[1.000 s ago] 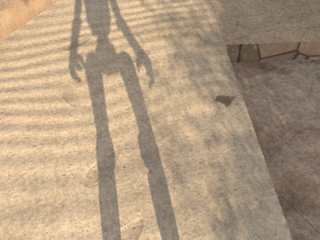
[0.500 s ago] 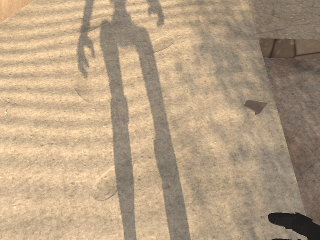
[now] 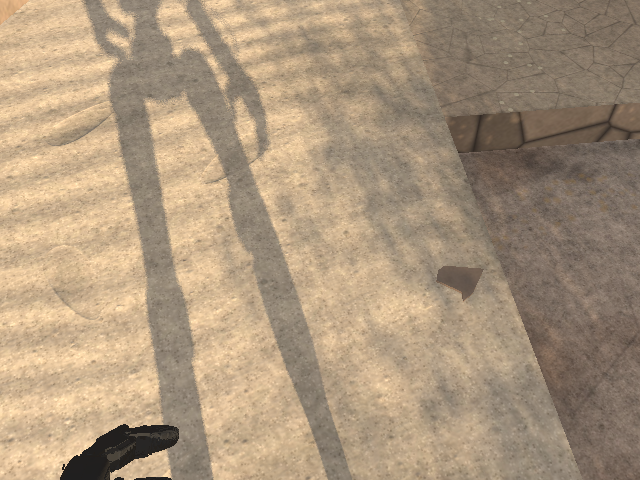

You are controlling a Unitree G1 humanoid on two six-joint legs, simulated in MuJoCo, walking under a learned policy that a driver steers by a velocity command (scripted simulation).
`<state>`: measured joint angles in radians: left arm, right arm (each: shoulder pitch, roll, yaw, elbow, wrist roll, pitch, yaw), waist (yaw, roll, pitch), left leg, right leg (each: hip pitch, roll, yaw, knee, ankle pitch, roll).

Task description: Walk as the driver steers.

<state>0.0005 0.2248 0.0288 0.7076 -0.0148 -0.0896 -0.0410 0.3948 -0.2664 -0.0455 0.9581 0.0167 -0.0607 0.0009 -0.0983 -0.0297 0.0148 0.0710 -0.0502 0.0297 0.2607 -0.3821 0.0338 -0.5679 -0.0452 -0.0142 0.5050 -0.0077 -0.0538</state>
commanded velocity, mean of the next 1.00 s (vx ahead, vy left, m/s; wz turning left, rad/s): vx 0.48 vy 0.00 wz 0.48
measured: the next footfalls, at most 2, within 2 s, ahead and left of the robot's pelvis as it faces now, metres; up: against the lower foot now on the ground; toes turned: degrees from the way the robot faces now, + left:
right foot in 0.04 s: +0.20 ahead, -0.12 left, +0.00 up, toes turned -1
left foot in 0.56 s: +0.45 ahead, +0.17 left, +0.00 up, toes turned +19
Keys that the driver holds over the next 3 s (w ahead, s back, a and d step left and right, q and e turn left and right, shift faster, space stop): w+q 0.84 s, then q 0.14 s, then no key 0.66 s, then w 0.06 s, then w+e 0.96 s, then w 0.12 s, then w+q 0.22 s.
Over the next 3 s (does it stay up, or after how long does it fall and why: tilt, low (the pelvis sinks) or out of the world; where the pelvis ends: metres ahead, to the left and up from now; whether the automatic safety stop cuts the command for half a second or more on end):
stays up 1.23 0.32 0.01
